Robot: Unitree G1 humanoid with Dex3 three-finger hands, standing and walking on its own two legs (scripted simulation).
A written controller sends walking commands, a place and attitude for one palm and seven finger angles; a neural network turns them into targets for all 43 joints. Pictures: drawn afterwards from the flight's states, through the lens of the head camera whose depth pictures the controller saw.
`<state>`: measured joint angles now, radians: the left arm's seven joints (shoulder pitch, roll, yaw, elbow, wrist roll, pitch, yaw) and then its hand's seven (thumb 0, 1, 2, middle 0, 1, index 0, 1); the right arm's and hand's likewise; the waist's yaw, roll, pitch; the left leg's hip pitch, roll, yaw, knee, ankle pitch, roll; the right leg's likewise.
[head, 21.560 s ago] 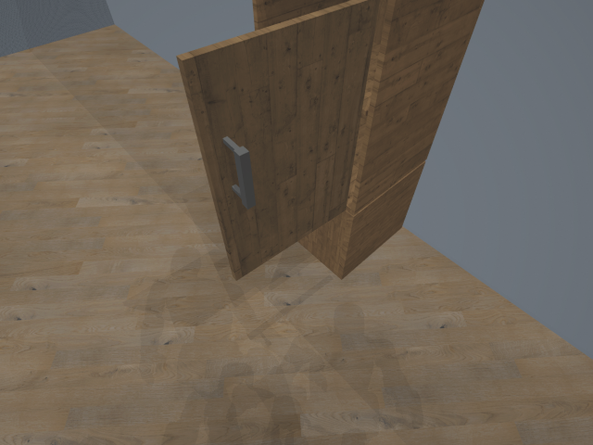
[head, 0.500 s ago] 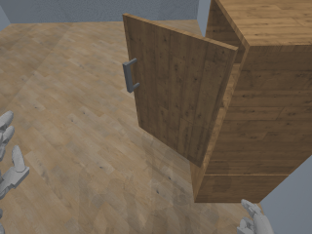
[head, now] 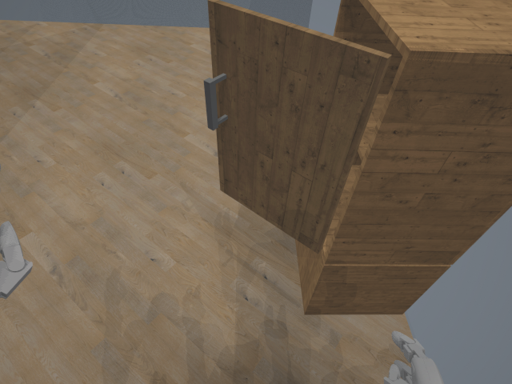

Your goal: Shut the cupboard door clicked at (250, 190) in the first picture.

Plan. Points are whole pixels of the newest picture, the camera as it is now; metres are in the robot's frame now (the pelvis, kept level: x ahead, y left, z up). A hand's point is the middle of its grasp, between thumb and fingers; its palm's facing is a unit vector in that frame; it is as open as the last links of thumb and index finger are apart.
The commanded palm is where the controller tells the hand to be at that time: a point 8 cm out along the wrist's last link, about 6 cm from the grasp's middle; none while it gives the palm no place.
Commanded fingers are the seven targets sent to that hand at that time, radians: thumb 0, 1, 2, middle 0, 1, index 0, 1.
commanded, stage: step back with the hand held close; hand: left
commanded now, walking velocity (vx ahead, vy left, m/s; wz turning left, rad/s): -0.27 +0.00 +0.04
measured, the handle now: (217, 102) +0.73 +0.15 +0.05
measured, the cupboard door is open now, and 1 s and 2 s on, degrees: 50 50 50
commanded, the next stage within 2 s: stop stepping back and stand still in 1.10 s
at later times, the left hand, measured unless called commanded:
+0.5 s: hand (12, 283) +0.17 +0.26 +0.18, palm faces +0.49 -0.75 -0.46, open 7.5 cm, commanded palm +0.11 +0.29 +0.20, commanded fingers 0.00 0.90 0.90 -0.20 -0.30 -0.20 -0.30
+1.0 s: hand out of the picture +0.14 +0.27 +0.19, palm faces +0.50 -0.79 -0.34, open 7.5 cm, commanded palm +0.07 +0.29 +0.20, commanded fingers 0.00 0.90 0.90 -0.20 -0.30 -0.20 -0.30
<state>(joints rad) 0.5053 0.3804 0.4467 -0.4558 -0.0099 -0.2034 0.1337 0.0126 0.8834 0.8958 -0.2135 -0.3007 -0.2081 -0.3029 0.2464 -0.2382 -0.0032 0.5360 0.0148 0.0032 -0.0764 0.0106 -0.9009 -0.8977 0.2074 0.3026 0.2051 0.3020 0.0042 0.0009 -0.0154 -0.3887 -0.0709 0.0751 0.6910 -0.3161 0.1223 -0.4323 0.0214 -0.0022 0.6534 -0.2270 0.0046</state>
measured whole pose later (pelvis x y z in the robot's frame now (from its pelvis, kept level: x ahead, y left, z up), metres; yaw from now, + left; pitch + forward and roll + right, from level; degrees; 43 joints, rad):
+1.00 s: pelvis -0.07 -0.01 +0.02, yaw +0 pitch +7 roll -5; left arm 0.46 0.36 0.45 -0.50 -0.05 -0.26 0.15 0.01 0.89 0.90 -0.21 -0.30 -0.20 -0.30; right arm 0.17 -0.16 0.00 0.67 -0.03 -0.14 -0.04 0.01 -0.90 -0.90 0.21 0.30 0.21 0.30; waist 0.05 0.00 -0.08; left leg -0.52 0.05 0.09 0.45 -0.06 0.09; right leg -0.15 0.07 0.02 0.56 -0.44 0.01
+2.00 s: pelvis -0.24 -0.02 +0.01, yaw +1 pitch -2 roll +0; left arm 0.49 0.36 0.39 -0.46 -0.03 -0.16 0.18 0.01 0.88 0.90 -0.21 -0.30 -0.21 -0.30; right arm 0.26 -0.20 0.02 0.68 0.00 -0.07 -0.07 0.01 -0.90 -0.90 0.21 0.30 0.21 0.30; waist 0.02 -0.04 -0.05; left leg -0.29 0.03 0.04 0.66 -0.32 0.01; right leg -0.24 -0.03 -0.05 0.65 -0.38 0.00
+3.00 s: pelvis -0.26 +0.00 +0.03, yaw +1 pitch -2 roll +0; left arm 0.35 0.12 0.01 1.15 0.02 0.01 0.03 0.00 0.90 0.90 -0.20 -0.30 -0.20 -0.30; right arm 0.31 -0.13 -0.01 1.11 -0.01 0.01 -0.03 0.00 -0.91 -0.90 0.20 0.30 0.20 0.30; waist 0.00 -0.01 0.01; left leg -0.19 0.00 0.05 0.42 -0.20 0.02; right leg -0.18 0.00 0.00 0.41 -0.20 0.00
